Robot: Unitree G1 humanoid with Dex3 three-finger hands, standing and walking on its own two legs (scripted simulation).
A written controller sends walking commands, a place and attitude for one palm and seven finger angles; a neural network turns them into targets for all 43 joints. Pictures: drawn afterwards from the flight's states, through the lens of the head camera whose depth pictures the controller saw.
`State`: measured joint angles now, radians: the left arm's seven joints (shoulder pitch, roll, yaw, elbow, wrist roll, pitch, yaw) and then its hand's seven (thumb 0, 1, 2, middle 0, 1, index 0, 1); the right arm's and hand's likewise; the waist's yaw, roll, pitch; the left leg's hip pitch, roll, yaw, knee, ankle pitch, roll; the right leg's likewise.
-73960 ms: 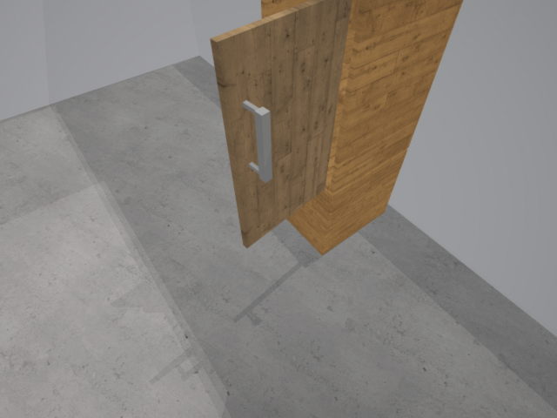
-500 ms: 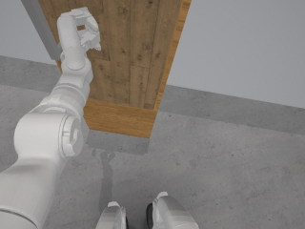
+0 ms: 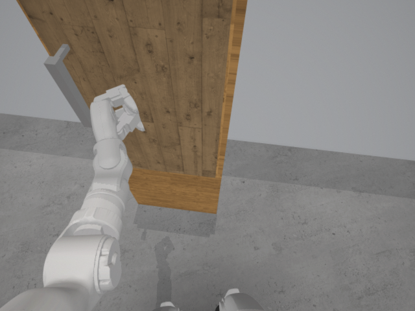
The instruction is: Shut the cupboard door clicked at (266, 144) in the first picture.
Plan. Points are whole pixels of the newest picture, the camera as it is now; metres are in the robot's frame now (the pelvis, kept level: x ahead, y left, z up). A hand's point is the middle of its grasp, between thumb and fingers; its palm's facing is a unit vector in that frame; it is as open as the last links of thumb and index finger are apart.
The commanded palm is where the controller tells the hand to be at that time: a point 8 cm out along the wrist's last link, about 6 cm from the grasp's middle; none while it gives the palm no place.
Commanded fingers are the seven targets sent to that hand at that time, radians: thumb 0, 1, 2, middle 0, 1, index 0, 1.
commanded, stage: pull the fist back off the door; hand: left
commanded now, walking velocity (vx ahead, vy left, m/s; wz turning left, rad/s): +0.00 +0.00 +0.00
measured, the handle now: (77, 89) +0.56 +0.23 +0.08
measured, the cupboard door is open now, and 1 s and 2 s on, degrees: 0 0 0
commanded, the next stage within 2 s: draw the hand back to the body in 0.08 s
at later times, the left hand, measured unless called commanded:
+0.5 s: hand (112, 136) +0.41 +0.13 +0.11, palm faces +0.18 -0.98 -0.02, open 3.1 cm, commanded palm +0.36 +0.18 +0.12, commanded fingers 0.00 0.90 0.90 -1.30 -1.50 -1.30 -1.50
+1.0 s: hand (28, 206) +0.27 +0.20 +0.16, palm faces +0.24 -0.94 -0.26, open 3.4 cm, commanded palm +0.23 +0.25 +0.18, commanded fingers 0.00 0.90 0.90 -0.72 -0.87 -0.72 -0.87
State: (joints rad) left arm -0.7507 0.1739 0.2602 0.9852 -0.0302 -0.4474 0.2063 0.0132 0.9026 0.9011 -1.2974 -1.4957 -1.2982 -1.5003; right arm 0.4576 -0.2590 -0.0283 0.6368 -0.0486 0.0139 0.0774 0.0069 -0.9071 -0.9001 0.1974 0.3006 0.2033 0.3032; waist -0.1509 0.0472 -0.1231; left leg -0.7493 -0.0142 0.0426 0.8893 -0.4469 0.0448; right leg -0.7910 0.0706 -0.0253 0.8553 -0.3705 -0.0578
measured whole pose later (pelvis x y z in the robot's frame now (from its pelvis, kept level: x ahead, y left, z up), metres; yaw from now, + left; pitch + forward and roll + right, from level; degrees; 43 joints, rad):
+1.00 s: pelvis +0.01 +0.00 +0.05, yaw +3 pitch -2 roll +0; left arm 0.11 0.27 0.09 -0.02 -0.07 -0.06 0.06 0.01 0.89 0.89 -0.98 -1.15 -0.98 -1.15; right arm 0.16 -0.23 0.04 0.56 0.04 0.00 -0.07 0.01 -0.91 -0.90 0.20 0.30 0.20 0.30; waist 0.02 0.07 -0.01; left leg -0.14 -0.05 0.00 0.46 -0.28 0.05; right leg -0.18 0.04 -0.04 0.46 -0.24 -0.05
